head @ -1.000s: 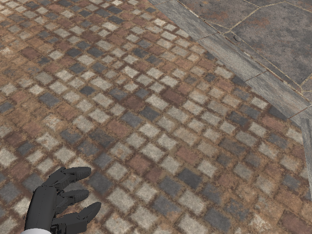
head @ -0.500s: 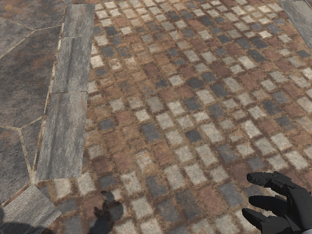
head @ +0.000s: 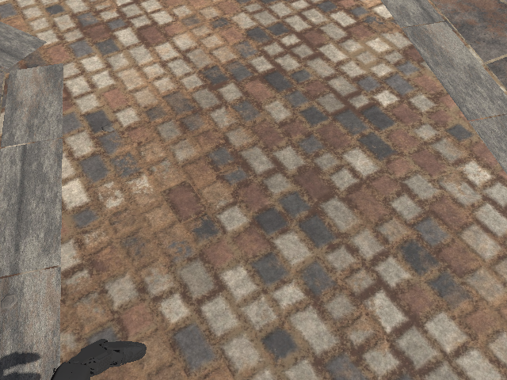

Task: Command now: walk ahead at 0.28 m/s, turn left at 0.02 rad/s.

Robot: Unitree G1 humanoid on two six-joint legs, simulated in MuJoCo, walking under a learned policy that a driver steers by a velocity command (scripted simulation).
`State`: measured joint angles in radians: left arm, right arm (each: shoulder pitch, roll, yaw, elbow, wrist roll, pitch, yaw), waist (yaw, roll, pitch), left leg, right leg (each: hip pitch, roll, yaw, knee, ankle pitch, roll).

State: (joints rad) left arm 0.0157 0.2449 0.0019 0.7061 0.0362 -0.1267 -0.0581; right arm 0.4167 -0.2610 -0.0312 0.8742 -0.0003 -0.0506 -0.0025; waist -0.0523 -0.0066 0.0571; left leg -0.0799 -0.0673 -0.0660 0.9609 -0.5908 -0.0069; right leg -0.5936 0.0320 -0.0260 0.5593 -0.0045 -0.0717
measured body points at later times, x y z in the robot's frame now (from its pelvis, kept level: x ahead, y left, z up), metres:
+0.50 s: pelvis +0.13 +0.03 +0.03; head +0.13 +0.05 +0.48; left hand +0.24 +0.28 -0.11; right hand +0.22 -0.22 -0.10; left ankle +0.15 +0.16 -0.70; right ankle +0.18 -0.09 -0.70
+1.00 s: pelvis +0.31 -0.04 +0.03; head +0.31 -0.05 +0.48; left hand +0.34 +0.23 -0.10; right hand +0.40 -0.30 -0.10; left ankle +0.25 +0.12 -0.60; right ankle +0.28 -0.13 -0.70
